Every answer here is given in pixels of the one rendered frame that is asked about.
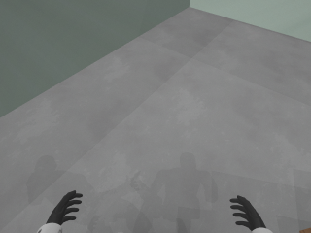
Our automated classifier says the robot right hand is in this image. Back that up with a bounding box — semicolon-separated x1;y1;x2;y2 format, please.
229;195;266;231

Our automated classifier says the robot left hand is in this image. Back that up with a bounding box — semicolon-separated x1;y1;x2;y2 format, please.
46;190;83;226

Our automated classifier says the robot left forearm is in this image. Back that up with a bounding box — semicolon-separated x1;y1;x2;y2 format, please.
37;222;62;233

